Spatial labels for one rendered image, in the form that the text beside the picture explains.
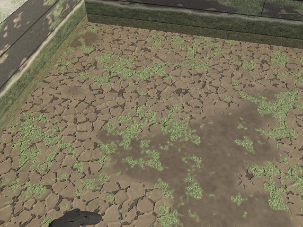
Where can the robot left hand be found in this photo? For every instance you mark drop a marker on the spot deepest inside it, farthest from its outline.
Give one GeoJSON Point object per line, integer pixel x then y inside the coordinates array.
{"type": "Point", "coordinates": [76, 218]}

